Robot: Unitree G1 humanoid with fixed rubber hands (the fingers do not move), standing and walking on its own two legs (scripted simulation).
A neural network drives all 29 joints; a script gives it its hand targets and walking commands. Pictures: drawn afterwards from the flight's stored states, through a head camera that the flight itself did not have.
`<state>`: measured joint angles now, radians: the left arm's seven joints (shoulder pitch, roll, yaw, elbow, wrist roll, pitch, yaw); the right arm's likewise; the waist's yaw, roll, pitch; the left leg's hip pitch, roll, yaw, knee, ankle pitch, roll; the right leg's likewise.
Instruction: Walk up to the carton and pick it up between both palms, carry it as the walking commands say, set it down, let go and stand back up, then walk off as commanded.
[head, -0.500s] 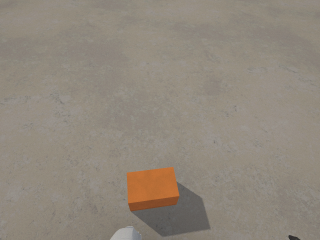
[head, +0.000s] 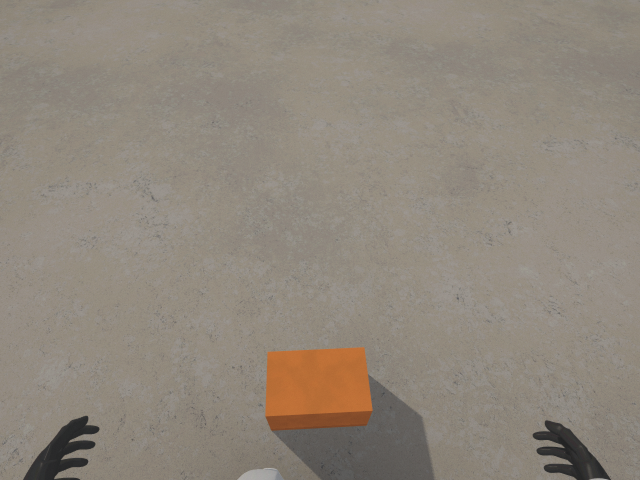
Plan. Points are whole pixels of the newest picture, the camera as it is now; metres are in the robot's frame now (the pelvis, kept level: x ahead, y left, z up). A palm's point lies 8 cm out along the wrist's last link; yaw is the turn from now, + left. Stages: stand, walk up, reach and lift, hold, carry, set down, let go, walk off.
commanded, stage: walk up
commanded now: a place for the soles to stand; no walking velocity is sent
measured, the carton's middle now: (317, 389) +0.43 +0.01 -0.67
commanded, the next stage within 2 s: reach and lift in 1.64 s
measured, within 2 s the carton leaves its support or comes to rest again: neither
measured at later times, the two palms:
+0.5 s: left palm out of the picture +0.10 +0.35 -0.08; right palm (585, 477) +0.13 -0.32 -0.08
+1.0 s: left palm out of the picture +0.09 +0.33 -0.08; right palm (566, 449) +0.16 -0.30 -0.07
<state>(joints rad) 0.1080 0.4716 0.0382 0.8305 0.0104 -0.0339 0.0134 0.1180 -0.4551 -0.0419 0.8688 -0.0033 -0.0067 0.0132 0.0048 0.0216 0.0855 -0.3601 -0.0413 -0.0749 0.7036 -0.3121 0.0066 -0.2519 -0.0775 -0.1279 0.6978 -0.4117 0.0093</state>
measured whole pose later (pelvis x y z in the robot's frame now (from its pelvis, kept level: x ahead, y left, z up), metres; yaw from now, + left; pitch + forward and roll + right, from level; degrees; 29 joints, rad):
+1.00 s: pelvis +0.01 +0.00 +0.02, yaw +5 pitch -1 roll +0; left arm 0.07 0.42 0.04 1.02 0.01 0.00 -0.01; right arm 0.04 -0.41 -0.01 1.04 0.00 -0.02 0.00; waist 0.02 -0.01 0.05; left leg -0.24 -0.05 -0.09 0.45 -0.18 0.02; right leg -0.11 -0.05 -0.13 0.42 -0.29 0.01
